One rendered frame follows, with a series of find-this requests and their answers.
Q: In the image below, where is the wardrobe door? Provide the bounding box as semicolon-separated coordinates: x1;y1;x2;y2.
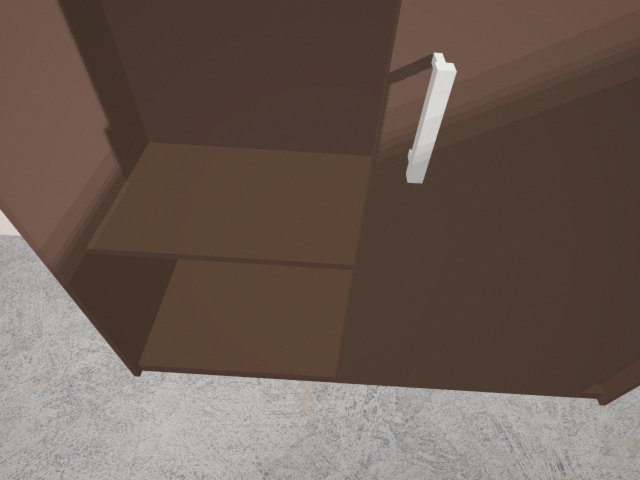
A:
335;0;640;398
596;354;640;385

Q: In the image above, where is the handle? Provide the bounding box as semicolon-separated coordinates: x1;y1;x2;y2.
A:
406;53;457;184

